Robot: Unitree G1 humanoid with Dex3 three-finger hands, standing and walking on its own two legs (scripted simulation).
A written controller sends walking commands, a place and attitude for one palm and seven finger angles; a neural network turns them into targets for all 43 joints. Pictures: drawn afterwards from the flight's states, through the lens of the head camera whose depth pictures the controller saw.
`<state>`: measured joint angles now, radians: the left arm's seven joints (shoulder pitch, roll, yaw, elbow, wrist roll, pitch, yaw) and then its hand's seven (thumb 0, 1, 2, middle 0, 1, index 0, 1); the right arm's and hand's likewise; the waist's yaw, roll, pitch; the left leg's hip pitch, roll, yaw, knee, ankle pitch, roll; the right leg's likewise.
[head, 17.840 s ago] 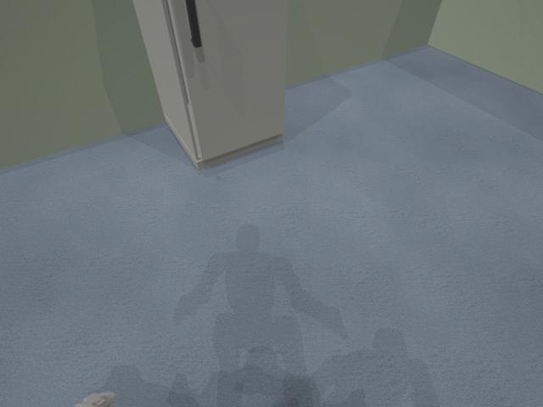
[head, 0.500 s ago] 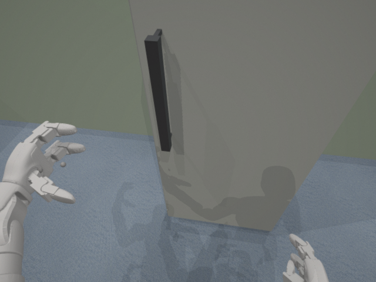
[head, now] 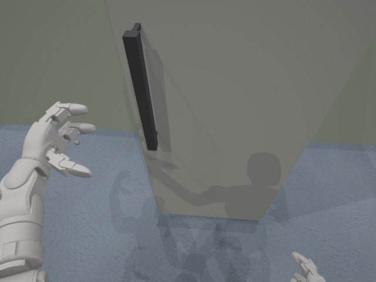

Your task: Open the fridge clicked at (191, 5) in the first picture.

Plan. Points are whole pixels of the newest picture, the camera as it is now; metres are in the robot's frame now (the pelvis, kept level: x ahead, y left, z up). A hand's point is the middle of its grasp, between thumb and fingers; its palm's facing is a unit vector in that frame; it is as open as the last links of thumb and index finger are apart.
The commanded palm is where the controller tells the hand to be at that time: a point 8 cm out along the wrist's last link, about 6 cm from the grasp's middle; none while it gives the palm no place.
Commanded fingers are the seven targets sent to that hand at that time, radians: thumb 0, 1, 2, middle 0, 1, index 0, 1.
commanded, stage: move the hooked fingers beside the handle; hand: left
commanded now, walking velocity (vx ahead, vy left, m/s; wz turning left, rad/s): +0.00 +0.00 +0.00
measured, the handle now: (146, 97) +0.51 +0.13 +0.12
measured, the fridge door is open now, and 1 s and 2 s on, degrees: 0 0 0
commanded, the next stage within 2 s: feel for the door with the fingertips in 1.72 s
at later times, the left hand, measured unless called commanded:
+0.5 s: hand (93, 125) +0.40 +0.23 +0.12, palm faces -0.03 -1.00 +0.00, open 14.0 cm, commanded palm +0.39 +0.28 +0.13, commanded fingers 0.00 -0.50 0.30 -0.30 -1.20 -0.30 -1.20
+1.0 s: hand (108, 107) +0.46 +0.21 +0.13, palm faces -0.05 -1.00 +0.02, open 13.9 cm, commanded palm +0.43 +0.26 +0.12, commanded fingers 0.00 -0.50 0.30 -0.30 -1.20 -0.30 -1.20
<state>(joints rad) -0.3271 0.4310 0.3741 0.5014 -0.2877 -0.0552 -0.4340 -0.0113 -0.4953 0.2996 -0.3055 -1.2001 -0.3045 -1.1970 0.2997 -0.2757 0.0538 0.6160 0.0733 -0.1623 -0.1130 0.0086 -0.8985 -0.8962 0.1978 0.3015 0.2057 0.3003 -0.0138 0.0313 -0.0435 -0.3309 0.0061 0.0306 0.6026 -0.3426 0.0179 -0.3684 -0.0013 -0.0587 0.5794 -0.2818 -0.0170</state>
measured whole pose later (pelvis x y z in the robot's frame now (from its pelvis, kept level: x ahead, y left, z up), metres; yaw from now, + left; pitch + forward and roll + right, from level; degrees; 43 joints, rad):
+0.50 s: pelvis +0.00 +0.00 +0.00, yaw +0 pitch +6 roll -1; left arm -0.56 0.44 0.33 0.75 -0.23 -0.11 -0.37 -0.01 -0.50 0.30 -0.31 -1.20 -0.30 -1.20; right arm 0.30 -0.27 0.05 0.62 0.07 -0.10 -0.10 0.01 -0.90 -0.90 0.20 0.30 0.21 0.30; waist -0.04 0.02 -0.04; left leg -0.39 0.00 0.03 0.63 -0.35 0.02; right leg -0.42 -0.01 -0.06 0.60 -0.28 -0.01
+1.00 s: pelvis +0.00 +0.01 -0.01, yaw -1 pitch +10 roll -1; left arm -0.77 0.48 0.36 1.01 -0.18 -0.22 -0.35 -0.01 -0.50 0.30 -0.30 -1.20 -0.30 -1.20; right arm 0.40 -0.28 0.03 0.66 0.05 -0.03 -0.07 0.00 -0.90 -0.90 0.20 0.30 0.21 0.30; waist -0.10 0.01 -0.07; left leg -0.48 0.01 0.05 0.67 -0.37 0.03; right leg -0.52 0.01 -0.04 0.63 -0.29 -0.01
